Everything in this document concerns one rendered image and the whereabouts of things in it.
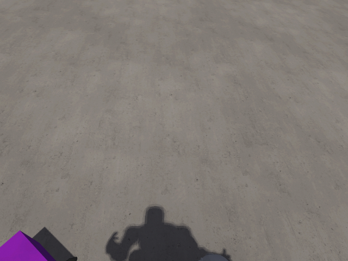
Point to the carton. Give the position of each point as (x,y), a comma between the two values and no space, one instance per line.
(21,247)

